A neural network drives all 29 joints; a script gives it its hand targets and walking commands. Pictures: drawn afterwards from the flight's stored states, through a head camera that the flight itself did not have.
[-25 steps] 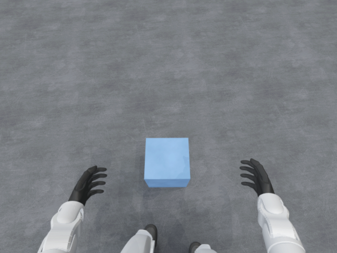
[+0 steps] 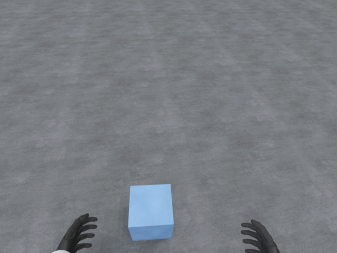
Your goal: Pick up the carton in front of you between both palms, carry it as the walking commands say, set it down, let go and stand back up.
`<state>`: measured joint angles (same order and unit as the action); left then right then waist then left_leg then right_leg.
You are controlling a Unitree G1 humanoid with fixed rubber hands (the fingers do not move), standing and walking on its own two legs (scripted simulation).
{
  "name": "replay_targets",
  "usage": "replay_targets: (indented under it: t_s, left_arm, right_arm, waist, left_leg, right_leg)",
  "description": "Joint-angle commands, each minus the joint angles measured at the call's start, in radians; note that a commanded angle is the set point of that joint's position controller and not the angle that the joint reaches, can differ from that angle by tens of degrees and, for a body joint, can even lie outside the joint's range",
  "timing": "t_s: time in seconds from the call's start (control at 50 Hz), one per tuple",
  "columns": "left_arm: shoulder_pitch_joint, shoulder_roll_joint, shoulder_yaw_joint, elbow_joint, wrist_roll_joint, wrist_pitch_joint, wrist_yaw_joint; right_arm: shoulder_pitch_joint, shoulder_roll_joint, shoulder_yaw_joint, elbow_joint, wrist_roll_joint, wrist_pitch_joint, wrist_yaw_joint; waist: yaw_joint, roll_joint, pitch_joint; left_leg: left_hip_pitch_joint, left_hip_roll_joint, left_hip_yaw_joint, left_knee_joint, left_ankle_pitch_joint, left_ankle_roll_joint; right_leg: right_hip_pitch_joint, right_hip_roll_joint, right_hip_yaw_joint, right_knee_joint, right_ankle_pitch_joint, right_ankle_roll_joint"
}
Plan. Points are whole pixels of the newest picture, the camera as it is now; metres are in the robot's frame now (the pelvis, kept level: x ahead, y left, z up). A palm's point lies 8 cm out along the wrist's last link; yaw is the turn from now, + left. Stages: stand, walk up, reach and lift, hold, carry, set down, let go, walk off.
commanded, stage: let go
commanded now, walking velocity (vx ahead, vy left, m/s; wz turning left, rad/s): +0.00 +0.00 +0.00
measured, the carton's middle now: (151, 212) +0.45 +0.07 -0.65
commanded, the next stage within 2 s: stand in 0.26 s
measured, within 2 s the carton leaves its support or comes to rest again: neither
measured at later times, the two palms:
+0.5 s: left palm out of the picture +0.14 +0.30 -0.09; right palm out of the picture +0.14 -0.27 -0.08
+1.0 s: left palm out of the picture +0.14 +0.32 -0.10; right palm out of the picture +0.13 -0.27 -0.09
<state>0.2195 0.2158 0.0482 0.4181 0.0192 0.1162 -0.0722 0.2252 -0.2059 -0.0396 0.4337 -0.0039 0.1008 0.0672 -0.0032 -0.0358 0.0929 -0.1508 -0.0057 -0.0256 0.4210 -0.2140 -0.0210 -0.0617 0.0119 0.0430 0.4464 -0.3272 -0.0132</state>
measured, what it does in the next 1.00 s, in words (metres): stands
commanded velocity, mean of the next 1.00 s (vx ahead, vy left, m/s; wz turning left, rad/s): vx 0.00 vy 0.00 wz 0.00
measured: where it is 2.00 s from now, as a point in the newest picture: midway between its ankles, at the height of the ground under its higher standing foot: outside the picture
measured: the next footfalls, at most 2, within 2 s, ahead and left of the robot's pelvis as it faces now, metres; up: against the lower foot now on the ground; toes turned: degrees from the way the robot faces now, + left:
none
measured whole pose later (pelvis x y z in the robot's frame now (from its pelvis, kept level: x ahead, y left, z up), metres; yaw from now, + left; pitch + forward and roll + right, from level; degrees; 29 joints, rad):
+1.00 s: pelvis +0.01 +0.03 +0.00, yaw -1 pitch -1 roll +0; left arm 0.20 0.36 0.02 0.79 0.03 0.00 0.03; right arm 0.15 -0.33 -0.04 0.86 -0.03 0.00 -0.02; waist -0.01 -0.04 0.01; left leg -0.21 -0.02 0.00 0.49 -0.27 0.02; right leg -0.09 0.00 0.07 0.44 -0.34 0.02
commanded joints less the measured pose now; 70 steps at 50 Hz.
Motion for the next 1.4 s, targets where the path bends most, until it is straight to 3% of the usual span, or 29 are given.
replay_targets:
  t_s: [0.0,0.06,0.08,0.1,0.24,0.26,0.28,0.32,0.38,0.5,0.7,1.38]
  left_arm:
    - [-0.012,0.1,0.036,-0.089,0.006,0.001,0.004]
    - [-0.016,0.099,0.034,-0.093,0.004,0.006,0.005]
    - [-0.039,0.131,0.04,-0.149,0.023,0.055,0.029]
    - [-0.022,0.126,0.029,-0.133,0.016,0.066,0.04]
    - [-0.018,0.106,0.004,-0.146,0.001,0.086,0.059]
    - [-0.05,0.229,0.043,-0.006,0.013,0.018,0.091]
    - [-0.037,0.226,0.043,0.001,0.022,-0.016,0.097]
    - [-0.052,0.208,0.031,0.031,0.03,-0.055,0.09]
    - [-0.049,0.208,0.033,0.077,0.028,-0.087,0.077]
    - [-0.036,0.239,0.031,0.149,0.02,-0.106,0.084]
    - [-0.023,0.265,0.016,0.242,0.016,-0.116,0.099]
    - [-0.054,0.313,-0.007,0.432,0.009,-0.134,0.096]
  right_arm:
    - [-0.066,-0.078,-0.021,-0.107,-0.002,0.001,0.002]
    - [-0.056,-0.08,-0.027,-0.104,-0.009,0.01,0.0]
    - [0.013,-0.079,-0.027,-0.034,0.003,-0.017,-0.02]
    - [-0.002,-0.085,-0.023,-0.056,0.006,-0.024,-0.03]
    - [-0.029,-0.088,-0.019,-0.067,0.002,-0.024,-0.041]
    - [-0.049,-0.214,-0.048,0.078,-0.05,-0.043,-0.07]
    - [-0.03,-0.226,-0.056,0.083,-0.052,-0.054,-0.081]
    - [-0.046,-0.22,-0.049,0.123,-0.054,-0.074,-0.08]
    - [-0.087,-0.224,-0.046,0.16,-0.045,-0.093,-0.073]
    - [-0.089,-0.246,-0.046,0.222,-0.039,-0.104,-0.075]
    - [-0.086,-0.286,-0.043,0.297,-0.036,-0.11,-0.091]
    - [-0.136,-0.324,-0.022,0.483,-0.021,-0.118,-0.082]
  waist:
    - [0.02,0.025,-0.045]
    - [0.012,0.018,-0.053]
    - [0.007,0.033,-0.105]
    - [0.002,0.007,-0.106]
    - [0.013,0.011,-0.094]
    - [0.021,-0.088,-0.05]
    - [0.004,-0.079,-0.064]
    - [-0.004,-0.011,-0.059]
    - [0.004,0.054,-0.097]
    - [0.0,0.057,-0.162]
    - [-0.001,0.049,-0.161]
    - [-0.002,0.034,-0.09]
  left_leg:
    - [0.215,-0.062,0.031,0.0,0.205,0.002]
    - [0.223,-0.059,0.028,-0.001,0.23,0.004]
    - [0.201,-0.087,0.034,0.035,0.227,-0.006]
    - [0.187,-0.084,0.029,0.041,0.232,-0.001]
    - [0.14,-0.074,0.03,0.038,0.233,-0.003]
    - [-0.017,0.041,-0.009,0.065,0.155,0.003]
    - [-0.024,0.041,-0.022,0.06,0.083,0.008]
    - [-0.056,0.043,-0.034,0.035,-0.037,0.013]
    - [-0.081,0.064,-0.061,0.019,-0.016,0.03]
    - [-0.012,0.078,-0.059,0.057,0.224,0.036]
    - [0.035,0.091,-0.07,0.052,0.332,0.041]
    - [0.039,0.104,-0.091,-0.057,0.149,0.046]
  right_leg:
    - [-0.195,0.009,-0.02,-0.119,0.229,0.035]
    - [-0.172,0.018,-0.02,-0.109,0.272,0.04]
    - [-0.128,0.017,-0.012,-0.071,0.377,0.042]
    - [-0.133,0.018,-0.012,-0.056,0.413,0.048]
    - [-0.145,0.024,-0.029,-0.051,0.365,0.038]
    - [-0.215,-0.041,0.0,-0.048,0.156,0.054]
    - [-0.203,-0.048,0.033,-0.063,0.064,0.044]
    - [-0.229,-0.051,0.057,-0.071,-0.046,0.026]
    - [-0.176,-0.045,0.046,-0.028,0.046,0.022]
    - [-0.128,-0.061,0.051,-0.014,0.236,0.027]
    - [-0.11,-0.072,0.053,-0.015,0.313,0.026]
    - [-0.103,-0.1,0.088,-0.129,0.193,0.005]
